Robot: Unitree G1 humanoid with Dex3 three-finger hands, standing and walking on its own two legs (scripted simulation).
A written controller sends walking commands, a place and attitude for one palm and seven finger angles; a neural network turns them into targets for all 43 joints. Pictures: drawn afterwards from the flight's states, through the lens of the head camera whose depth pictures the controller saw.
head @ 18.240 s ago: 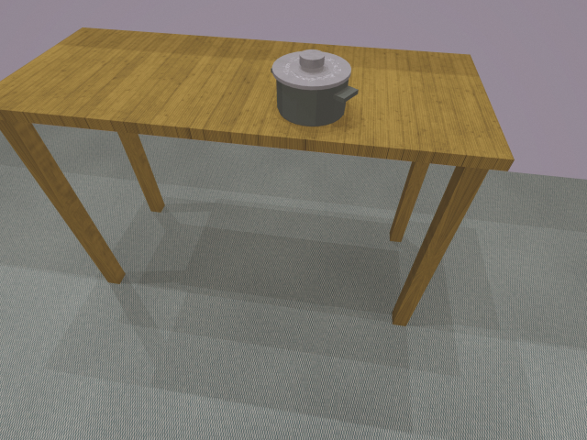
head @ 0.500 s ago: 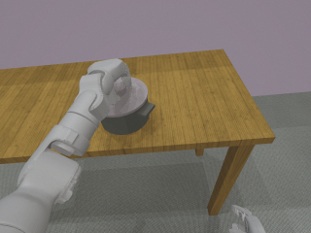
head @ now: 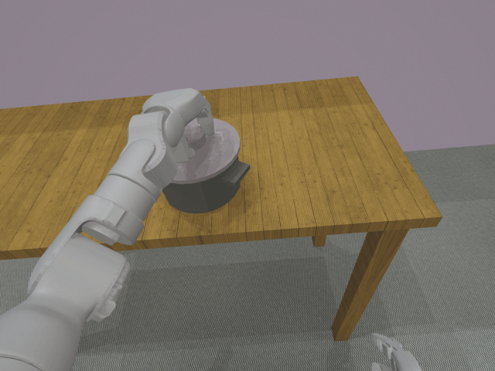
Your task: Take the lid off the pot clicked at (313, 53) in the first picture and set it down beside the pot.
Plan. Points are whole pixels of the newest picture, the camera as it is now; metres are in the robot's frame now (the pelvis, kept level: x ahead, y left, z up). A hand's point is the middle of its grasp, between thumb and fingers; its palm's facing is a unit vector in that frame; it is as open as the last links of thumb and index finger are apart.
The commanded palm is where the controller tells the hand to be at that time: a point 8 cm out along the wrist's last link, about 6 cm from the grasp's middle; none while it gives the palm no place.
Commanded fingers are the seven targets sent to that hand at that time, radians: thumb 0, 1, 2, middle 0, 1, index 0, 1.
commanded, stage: lift the lid straight up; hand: left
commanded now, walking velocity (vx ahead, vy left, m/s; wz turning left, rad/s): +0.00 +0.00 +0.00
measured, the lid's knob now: (190, 137) +0.47 +0.10 +0.16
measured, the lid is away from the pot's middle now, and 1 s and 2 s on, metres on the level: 0.00 0.00 0.02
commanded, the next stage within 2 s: move the lid sideways beside the pot in 1.76 s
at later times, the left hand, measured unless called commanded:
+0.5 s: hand (173, 117) +0.43 +0.11 +0.22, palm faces -0.14 -0.08 -0.99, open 8.2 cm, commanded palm +0.40 +0.12 +0.29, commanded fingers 0.00 0.36 1.32 -0.94 -0.75 -0.95 -0.78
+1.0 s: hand (169, 91) +0.44 +0.11 +0.26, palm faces -0.10 -0.08 -0.99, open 8.2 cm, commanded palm +0.42 +0.12 +0.33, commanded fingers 0.00 0.36 1.32 -0.94 -0.75 -0.95 -0.78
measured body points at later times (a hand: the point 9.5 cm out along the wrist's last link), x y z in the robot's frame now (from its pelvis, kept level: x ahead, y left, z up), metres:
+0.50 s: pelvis -0.01 +0.00 +0.00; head -0.01 -0.04 +0.45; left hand +0.43 +0.11 +0.28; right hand +0.17 -0.23 -0.11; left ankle -0.01 +0.07 -0.74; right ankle -0.01 -0.12 -0.74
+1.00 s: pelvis -0.01 +0.00 +0.00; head -0.01 -0.04 +0.45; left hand +0.44 +0.11 +0.32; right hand +0.14 -0.24 -0.12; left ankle -0.01 +0.07 -0.74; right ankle -0.01 -0.12 -0.74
